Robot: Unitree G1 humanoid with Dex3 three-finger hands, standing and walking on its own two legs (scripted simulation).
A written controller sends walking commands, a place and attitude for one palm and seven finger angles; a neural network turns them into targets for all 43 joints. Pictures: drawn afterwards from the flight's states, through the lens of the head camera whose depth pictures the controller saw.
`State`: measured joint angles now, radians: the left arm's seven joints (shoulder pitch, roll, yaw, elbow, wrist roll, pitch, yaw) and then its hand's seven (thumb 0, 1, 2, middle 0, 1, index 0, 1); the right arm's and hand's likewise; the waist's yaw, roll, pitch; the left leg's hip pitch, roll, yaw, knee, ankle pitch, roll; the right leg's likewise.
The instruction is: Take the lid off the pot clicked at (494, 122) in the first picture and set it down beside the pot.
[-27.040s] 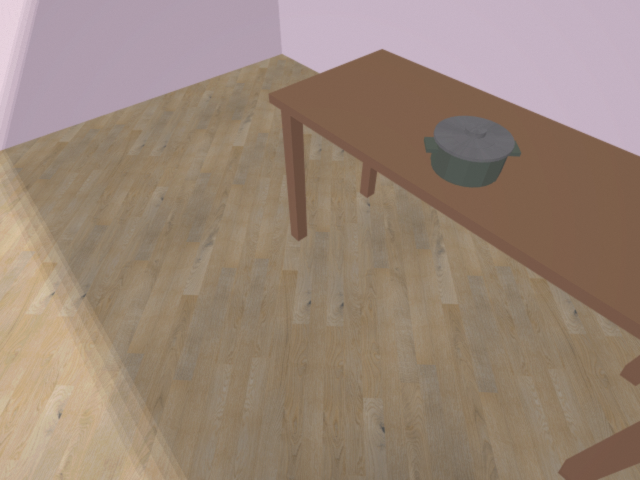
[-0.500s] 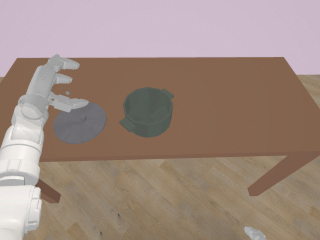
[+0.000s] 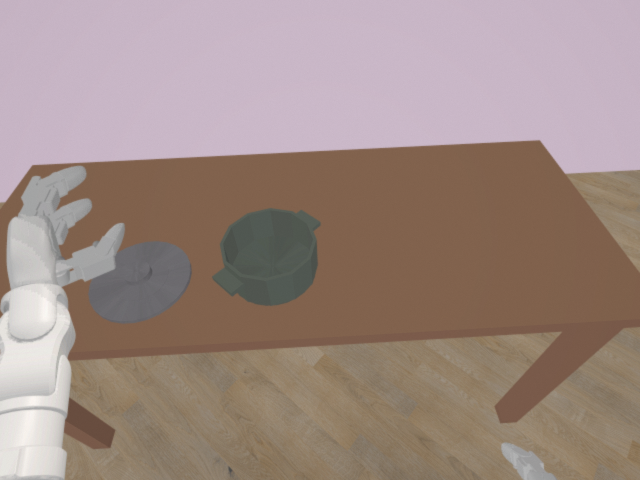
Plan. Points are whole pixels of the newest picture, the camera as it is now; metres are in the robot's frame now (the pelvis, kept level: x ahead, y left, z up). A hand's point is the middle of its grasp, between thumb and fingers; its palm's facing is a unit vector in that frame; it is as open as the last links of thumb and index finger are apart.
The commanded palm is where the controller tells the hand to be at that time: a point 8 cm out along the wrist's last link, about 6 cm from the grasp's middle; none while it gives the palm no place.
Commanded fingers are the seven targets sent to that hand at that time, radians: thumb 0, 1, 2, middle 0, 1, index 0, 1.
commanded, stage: draw the hand back to the body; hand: left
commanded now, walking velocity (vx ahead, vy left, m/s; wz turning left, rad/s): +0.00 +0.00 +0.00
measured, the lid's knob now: (137, 273) +0.47 +0.37 -0.09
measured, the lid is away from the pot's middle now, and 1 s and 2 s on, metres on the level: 0.25 0.25 0.25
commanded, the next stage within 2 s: step back with the hand held close in 1.14 s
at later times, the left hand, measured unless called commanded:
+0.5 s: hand (87, 306) +0.25 +0.25 +0.15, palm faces +0.44 -0.85 -0.30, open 7.5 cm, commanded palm +0.20 +0.28 +0.17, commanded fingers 0.00 0.90 0.90 -0.20 -0.30 -0.20 -0.30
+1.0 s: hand (58, 391) +0.17 +0.23 +0.15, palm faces +0.36 -0.86 -0.37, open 7.4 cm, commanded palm +0.11 +0.28 +0.17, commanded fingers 0.00 0.90 0.90 -0.20 -0.30 -0.20 -0.30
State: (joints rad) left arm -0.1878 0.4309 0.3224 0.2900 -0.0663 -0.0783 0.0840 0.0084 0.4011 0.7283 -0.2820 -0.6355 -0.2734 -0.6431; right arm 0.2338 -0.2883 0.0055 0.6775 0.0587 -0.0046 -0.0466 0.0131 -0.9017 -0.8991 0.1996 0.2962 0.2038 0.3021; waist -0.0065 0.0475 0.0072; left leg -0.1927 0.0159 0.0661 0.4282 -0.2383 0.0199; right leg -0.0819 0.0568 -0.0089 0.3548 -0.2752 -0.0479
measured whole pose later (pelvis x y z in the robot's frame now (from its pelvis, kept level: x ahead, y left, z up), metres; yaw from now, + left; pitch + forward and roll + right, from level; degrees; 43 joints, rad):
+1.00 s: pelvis -0.02 +0.00 +0.00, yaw +0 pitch -4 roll -1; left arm 0.52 0.33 0.28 -0.41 -0.11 -0.12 0.07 0.02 0.89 0.90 -0.21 -0.30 -0.20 -0.31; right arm 0.17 -0.24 0.00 0.63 0.02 -0.08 -0.05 0.02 -0.90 -0.90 0.20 0.30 0.20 0.30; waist 0.05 0.07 0.02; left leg -0.12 0.02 0.06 0.40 -0.21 0.01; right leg 0.00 0.07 -0.02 0.30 -0.24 -0.06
